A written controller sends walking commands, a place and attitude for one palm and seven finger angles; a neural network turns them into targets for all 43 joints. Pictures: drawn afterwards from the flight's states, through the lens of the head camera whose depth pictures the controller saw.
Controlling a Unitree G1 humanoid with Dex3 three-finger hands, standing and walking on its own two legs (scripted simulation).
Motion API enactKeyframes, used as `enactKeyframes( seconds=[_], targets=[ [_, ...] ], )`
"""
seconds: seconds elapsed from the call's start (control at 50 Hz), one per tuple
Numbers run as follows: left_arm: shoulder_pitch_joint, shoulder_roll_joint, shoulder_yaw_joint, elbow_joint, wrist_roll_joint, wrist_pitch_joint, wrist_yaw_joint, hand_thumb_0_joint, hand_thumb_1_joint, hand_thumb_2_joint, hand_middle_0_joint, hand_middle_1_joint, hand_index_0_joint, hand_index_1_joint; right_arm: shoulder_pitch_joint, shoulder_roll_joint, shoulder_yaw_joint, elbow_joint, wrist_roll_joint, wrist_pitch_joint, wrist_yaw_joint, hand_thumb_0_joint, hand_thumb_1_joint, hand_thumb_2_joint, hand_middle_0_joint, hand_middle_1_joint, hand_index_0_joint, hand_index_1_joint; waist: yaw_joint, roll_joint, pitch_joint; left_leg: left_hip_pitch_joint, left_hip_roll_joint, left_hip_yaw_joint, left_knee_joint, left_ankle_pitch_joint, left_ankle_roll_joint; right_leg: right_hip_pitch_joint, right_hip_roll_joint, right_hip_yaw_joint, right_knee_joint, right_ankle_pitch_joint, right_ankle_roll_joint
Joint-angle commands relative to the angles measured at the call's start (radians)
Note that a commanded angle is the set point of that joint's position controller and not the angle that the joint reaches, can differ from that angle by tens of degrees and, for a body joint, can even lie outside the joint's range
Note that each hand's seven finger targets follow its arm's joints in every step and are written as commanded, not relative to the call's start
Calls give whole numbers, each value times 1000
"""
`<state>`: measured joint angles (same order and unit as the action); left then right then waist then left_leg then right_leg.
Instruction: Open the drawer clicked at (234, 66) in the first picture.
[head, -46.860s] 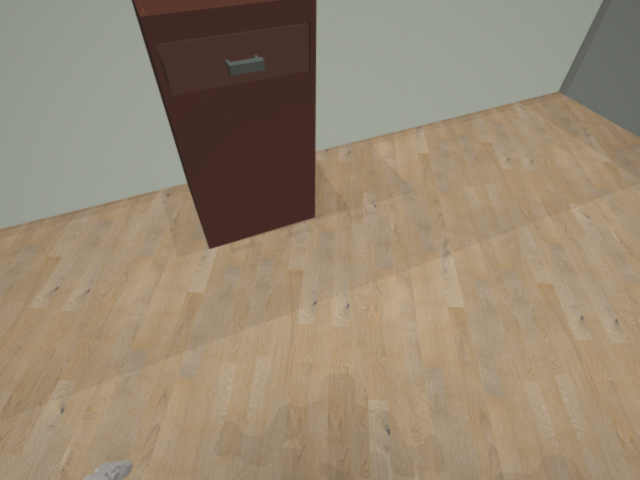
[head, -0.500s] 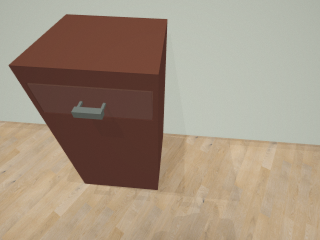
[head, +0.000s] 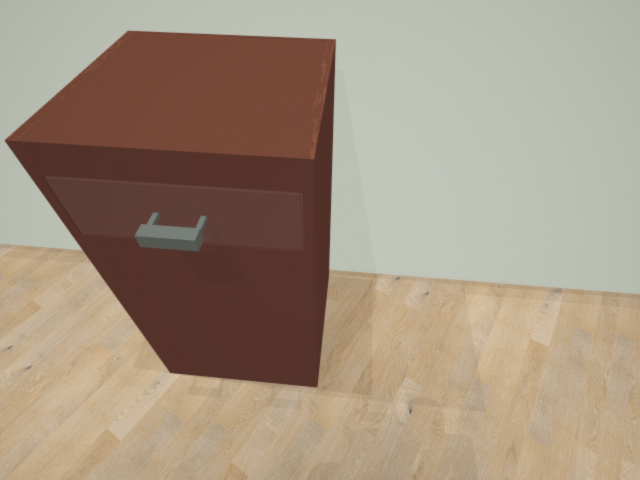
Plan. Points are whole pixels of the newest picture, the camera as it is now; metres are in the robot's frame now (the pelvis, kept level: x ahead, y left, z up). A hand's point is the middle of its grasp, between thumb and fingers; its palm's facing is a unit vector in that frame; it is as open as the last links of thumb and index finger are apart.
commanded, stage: shuffle to correct the standing spot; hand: left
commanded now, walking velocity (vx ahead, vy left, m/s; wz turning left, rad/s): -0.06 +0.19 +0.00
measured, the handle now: (174, 228) +0.50 +0.29 -0.02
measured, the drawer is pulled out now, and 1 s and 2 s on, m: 0.00 0.00 0.00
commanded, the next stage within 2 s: come to a stop and stand still in 0.36 s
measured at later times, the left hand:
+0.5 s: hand out of the picture -0.01 +0.28 -0.18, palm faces +0.08 -0.95 -0.29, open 7.4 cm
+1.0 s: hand out of the picture -0.06 +0.25 -0.18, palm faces -0.01 -0.99 -0.16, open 7.4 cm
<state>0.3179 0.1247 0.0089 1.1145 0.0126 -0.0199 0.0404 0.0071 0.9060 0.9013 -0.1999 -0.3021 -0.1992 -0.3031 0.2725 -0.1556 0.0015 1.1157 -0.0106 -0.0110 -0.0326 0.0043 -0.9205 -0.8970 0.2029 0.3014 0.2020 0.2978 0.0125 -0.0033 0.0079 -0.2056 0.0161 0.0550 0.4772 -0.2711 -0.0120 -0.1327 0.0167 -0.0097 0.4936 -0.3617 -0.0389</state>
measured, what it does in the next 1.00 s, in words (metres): steps to the left: left foot, then right foot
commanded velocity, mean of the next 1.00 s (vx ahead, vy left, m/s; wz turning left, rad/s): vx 0.01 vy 0.06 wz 0.00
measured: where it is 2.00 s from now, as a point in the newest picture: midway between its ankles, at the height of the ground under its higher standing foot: outside the picture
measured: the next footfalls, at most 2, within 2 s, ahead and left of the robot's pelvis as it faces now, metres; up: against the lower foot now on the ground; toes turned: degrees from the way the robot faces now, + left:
left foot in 0.34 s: +0.06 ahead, +0.18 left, +0.00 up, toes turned +4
right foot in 0.62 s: -0.04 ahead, +0.00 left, +0.00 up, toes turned -5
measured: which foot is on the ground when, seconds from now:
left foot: down 0.00-0.10, up 0.12-0.32, down 0.34-0.62, up 0.64-0.94, down 0.96-1.00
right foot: down 0.00-0.34, up 0.36-0.60, down 0.62-1.00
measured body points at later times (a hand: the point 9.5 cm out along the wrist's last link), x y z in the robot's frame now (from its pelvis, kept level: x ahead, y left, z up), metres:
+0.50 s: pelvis -0.04 +0.07 -0.01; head -0.01 +0.06 +0.44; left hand -0.01 +0.33 -0.16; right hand +0.04 -0.16 -0.16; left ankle +0.02 +0.17 -0.74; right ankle -0.08 -0.02 -0.67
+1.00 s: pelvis -0.03 +0.10 -0.01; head -0.01 +0.09 +0.44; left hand -0.06 +0.30 -0.16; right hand -0.02 -0.13 -0.16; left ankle -0.04 +0.21 -0.74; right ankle -0.08 +0.01 -0.74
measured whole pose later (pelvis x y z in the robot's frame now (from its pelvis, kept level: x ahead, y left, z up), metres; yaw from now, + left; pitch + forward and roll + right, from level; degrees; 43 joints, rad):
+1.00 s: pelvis -0.03 +0.10 -0.01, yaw -2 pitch +1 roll -1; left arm 0.38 0.10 -0.02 1.08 0.02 -0.02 0.04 0.01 0.90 0.90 -0.21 -0.30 -0.21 -0.30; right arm 0.30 -0.19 -0.01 0.99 -0.01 -0.02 -0.02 0.00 -0.91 -0.90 0.20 0.30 0.20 0.30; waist -0.01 0.03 0.02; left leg -0.25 0.01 0.02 0.57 -0.34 0.02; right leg -0.19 0.02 -0.07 0.54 -0.36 -0.04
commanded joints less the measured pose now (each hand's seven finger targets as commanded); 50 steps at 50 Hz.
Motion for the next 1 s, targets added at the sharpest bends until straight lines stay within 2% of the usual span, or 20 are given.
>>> enactKeyframes(
  seconds=[0.0,0.08,0.14,0.26,0.28,0.3,0.32,0.36,0.42,0.52,0.56,0.6,0.62,0.68,0.76,0.78,0.8,0.82,0.9,0.98],
  targets=[
    [94,168,42,-44,2,-4,13,0,900,900,-200,-300,-200,-300,34,-91,-26,-66,0,7,-5,0,-900,-900,200,300,200,300,15,-37,-1,-32,60,-17,46,282,19,15,-202,146,-23,683,-45],
    [122,201,66,-51,9,6,19,0,900,900,-200,-300,-200,-300,-23,-86,-40,-120,-5,26,0,0,-900,-900,200,300,200,300,46,-170,34,-232,4,17,220,-118,-5,100,-339,270,-43,897,-139],
    [113,209,81,-73,19,13,27,0,900,900,-200,-300,-200,-300,-78,-83,-50,-160,-3,31,4,0,-900,-900,200,300,200,300,57,-161,70,-321,20,-44,373,-249,-2,76,-409,312,-64,892,-211],
    [-57,251,92,-148,17,22,9,0,900,900,-200,-300,-200,-300,68,-86,-61,-139,-1,32,23,0,-900,-900,200,300,200,300,-50,-132,24,61,-28,35,48,81,-10,-206,-275,140,48,531,-83],
    [-53,234,88,-157,12,27,4,0,900,900,-200,-300,-200,-300,106,-121,-66,-133,-7,24,21,0,-900,-900,200,300,200,300,-57,-32,-16,144,18,7,-12,178,9,-244,-205,91,167,389,-53],
    [-38,175,85,-170,5,36,-2,0,900,900,-200,-300,-200,-300,113,-205,-84,-144,-17,17,21,0,-900,-900,200,300,200,300,-49,250,-45,169,230,-265,-86,387,112,-361,-69,-34,378,-48,11],
    [-38,140,74,-178,7,45,5,0,900,900,-200,-300,-200,-300,103,-243,-89,-168,-8,29,18,0,-900,-900,200,300,200,300,-44,305,-63,50,321,-333,-154,448,213,-344,-26,-10,581,-322,19],
    [-44,139,75,-172,11,51,8,0,900,900,-200,-300,-200,-300,-6,-193,-72,-211,-14,36,19,0,-900,-900,200,300,200,300,-23,196,-26,-95,290,-289,-223,104,250,-348,-66,2,734,-249,1],
    [16,126,74,-136,13,56,2,0,900,900,-200,-300,-200,-300,-125,-158,-55,-250,-27,38,18,0,-900,-900,200,300,200,300,34,171,-3,-185,210,-194,-202,115,214,-295,-79,-28,708,-135,7],
    [40,72,42,-136,13,40,-8,0,900,900,-200,-300,-200,-300,-12,-146,-61,-209,-26,26,14,0,-900,-900,200,300,200,300,5,24,-53,-107,216,-243,-196,6,212,-154,-60,-57,262,-129,13],
    [124,66,38,-106,14,23,-11,0,900,900,-200,-300,-200,-300,4,-130,-56,-186,-21,25,19,0,-900,-900,200,300,200,300,34,-39,-86,-154,165,-197,-157,-142,149,37,-57,-42,-46,4,6],
    [120,169,43,-110,23,10,-9,0,900,900,-200,-300,-200,-300,-21,-41,-40,-198,-3,26,24,0,-900,-900,200,300,200,300,32,-328,20,-340,-16,-21,122,-160,24,17,-334,356,-327,-240,-88],
    [67,194,43,-135,16,10,-5,0,900,900,-200,-300,-200,-300,-55,-76,-44,-207,-14,29,29,0,-900,-900,200,300,200,300,27,-229,77,-312,-3,-38,220,-181,18,-100,-405,395,-389,-248,-135],
    [-3,122,34,-131,8,-18,-7,0,900,900,-200,-300,-200,-300,-8,-72,-41,-135,-18,23,33,0,-900,-900,200,300,200,300,-18,-183,147,-267,23,-47,337,-55,24,-133,-270,209,-336,35,-118],
    [57,131,38,-101,10,-27,-14,0,900,900,-200,-300,-200,-300,4,-37,-26,-104,-8,9,27,0,-900,-900,200,300,200,300,-4,-54,114,-211,26,-6,231,-68,7,-46,-247,100,-263,324,-135],
    [215,118,5,-80,22,-45,29,0,900,900,-200,-300,-200,-300,-140,-56,-13,-214,-14,1,27,0,-900,-900,200,300,200,300,45,-68,182,-247,-14,-28,377,-201,-2,-101,-258,295,-228,904,-69],
    [145,168,3,-95,23,-62,26,0,900,900,-200,-300,-200,-300,-49,-47,-25,-217,-11,5,31,0,-900,-900,200,300,200,300,-42,40,100,-264,34,-46,358,-120,27,-8,-272,165,-138,884,-89],
    [150,177,16,-97,21,-65,21,0,900,900,-200,-300,-200,-300,-36,-37,-16,-199,-11,-4,36,0,-900,-900,200,300,200,300,-9,88,11,-217,19,6,297,-114,37,55,-272,158,-104,964,-108],
    [81,175,17,-108,11,-41,14,0,900,900,-200,-300,-200,-300,79,-48,-6,-172,1,-20,16,0,-900,-900,200,300,200,300,-41,-40,-107,-21,-16,-3,44,1,29,56,-191,80,-28,625,-98],
    [123,79,1,-90,7,-8,12,0,900,900,-200,-300,-200,-300,98,-137,-11,-154,-8,-20,-5,0,-900,-900,200,300,200,300,-2,47,-14,26,153,-157,0,347,103,-101,-69,16,-14,131,-23]
  ],
)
